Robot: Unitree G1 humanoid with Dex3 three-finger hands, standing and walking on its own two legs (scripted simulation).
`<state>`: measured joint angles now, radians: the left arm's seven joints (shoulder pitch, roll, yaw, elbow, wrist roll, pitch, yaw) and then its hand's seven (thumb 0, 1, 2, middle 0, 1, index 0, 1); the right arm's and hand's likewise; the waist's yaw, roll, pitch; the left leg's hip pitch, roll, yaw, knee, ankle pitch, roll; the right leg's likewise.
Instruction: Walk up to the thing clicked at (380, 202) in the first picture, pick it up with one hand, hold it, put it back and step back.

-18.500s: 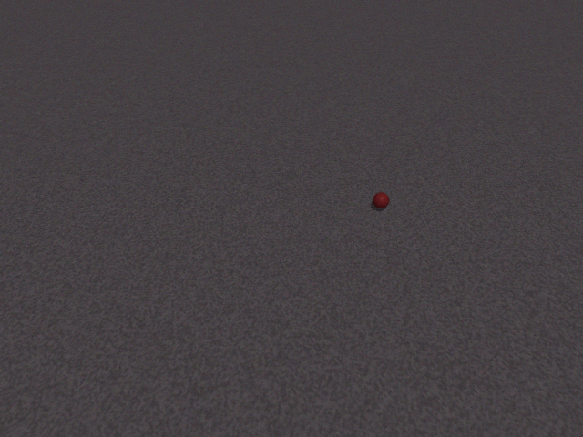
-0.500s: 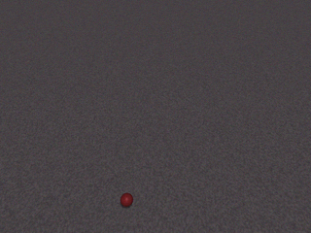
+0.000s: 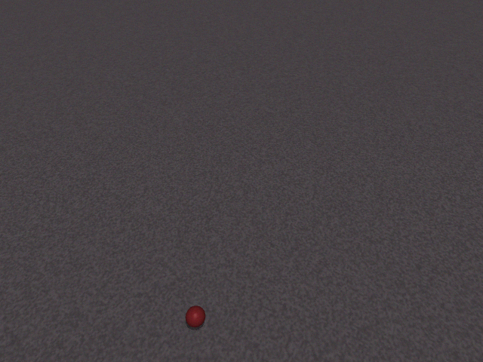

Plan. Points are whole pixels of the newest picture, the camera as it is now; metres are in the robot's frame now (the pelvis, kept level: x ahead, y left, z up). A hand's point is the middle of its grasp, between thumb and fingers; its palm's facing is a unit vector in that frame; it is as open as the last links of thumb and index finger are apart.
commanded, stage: stand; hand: left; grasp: from above
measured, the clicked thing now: (195, 316) +0.44 +0.23 -0.74
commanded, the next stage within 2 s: rise first in 0.14 s
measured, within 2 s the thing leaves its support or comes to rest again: neither
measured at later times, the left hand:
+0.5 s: hand out of the picture +0.16 +0.25 -0.17, palm faces -0.03 -0.94 -0.33, open 9.2 cm
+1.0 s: hand out of the picture +0.15 +0.26 -0.22, palm faces -0.15 -0.88 -0.45, open 14.0 cm
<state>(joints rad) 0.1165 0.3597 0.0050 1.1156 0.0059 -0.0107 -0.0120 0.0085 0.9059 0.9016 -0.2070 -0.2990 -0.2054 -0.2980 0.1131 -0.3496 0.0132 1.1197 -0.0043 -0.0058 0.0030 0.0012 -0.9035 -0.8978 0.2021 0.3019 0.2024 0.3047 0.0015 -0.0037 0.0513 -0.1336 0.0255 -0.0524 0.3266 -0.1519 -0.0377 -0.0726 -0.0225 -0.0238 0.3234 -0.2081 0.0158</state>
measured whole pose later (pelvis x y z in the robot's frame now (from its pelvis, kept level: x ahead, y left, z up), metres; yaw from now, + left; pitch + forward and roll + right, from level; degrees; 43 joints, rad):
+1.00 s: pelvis +0.00 +0.02 -0.08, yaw -2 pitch +16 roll -2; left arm 0.20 0.30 0.13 0.54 0.22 0.21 0.03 0.00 -0.51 0.98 -0.07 -1.07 -0.07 -1.07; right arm 0.20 -0.23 -0.03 0.60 0.01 -0.12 -0.03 0.01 -0.90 -0.90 0.20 0.30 0.20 0.30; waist -0.02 0.00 -0.10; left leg -0.86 0.03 -0.04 1.07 -0.49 -0.02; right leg -0.79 -0.01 0.01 1.03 -0.53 0.04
